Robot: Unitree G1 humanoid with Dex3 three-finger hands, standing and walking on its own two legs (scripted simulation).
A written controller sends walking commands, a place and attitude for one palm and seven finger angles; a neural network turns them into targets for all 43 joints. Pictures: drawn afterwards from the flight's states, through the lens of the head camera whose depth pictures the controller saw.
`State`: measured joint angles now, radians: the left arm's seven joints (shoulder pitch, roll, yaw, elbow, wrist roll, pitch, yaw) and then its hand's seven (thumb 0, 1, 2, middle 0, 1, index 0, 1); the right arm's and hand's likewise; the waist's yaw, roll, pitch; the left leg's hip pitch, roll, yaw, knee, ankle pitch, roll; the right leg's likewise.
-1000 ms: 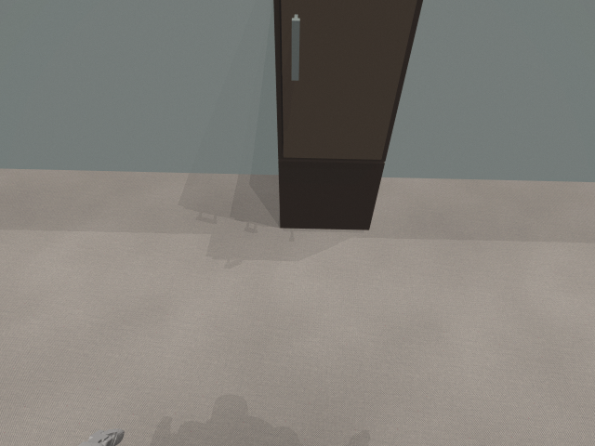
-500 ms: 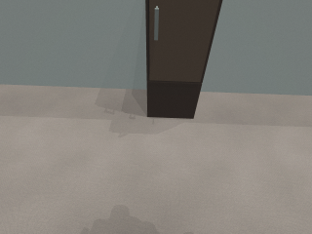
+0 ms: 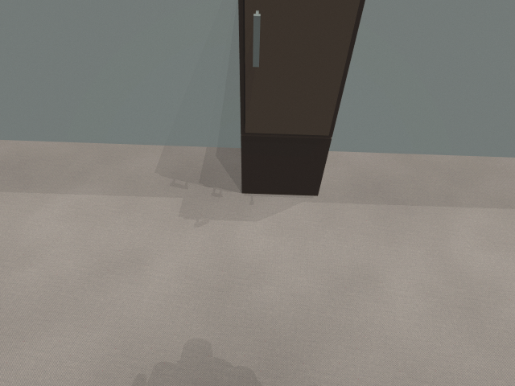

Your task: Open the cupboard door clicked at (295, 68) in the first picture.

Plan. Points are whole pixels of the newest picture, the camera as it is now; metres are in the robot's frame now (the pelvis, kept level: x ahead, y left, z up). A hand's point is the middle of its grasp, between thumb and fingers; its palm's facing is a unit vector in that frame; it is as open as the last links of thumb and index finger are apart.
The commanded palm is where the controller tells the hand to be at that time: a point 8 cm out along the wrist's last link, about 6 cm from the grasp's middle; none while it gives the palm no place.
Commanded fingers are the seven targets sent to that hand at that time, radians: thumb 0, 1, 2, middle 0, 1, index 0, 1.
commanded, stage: look at it before walking up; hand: left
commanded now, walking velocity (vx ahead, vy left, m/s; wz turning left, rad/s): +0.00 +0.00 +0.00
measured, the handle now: (256, 39) +1.17 +0.08 +0.06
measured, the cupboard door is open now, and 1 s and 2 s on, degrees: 0 0 0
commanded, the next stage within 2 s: walk to a spot facing it in 0.44 s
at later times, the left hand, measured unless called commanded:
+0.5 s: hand out of the picture +0.08 +0.25 -0.16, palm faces -0.02 -0.94 -0.33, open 7.4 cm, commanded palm none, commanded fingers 0.00 0.90 0.90 -0.20 -0.30 -0.20 -0.30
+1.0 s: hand out of the picture +0.16 +0.14 -0.18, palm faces -0.18 -0.96 -0.22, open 7.4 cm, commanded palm none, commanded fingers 0.00 0.90 0.90 -0.20 -0.30 -0.20 -0.30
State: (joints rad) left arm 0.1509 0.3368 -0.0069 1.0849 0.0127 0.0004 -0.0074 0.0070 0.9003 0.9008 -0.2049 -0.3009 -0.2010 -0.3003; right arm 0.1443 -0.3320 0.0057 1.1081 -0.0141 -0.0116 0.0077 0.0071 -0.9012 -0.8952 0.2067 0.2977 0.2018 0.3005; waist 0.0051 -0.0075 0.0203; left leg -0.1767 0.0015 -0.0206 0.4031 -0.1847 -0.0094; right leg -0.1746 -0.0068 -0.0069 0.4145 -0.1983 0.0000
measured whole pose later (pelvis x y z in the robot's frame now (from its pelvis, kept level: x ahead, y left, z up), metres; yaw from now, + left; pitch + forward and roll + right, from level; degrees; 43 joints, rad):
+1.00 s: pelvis +0.09 -0.05 -0.03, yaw -12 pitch -1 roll +1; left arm 0.28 0.21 0.05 0.99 0.02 -0.02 -0.06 0.01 0.90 0.90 -0.20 -0.30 -0.20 -0.30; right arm 0.35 -0.23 -0.03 1.09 -0.02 -0.03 0.00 0.01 -0.90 -0.90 0.21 0.30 0.20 0.30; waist 0.01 0.03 0.06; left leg -0.15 0.14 0.14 0.74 -0.49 -0.05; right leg -0.37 -0.02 -0.10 0.68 -0.29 -0.04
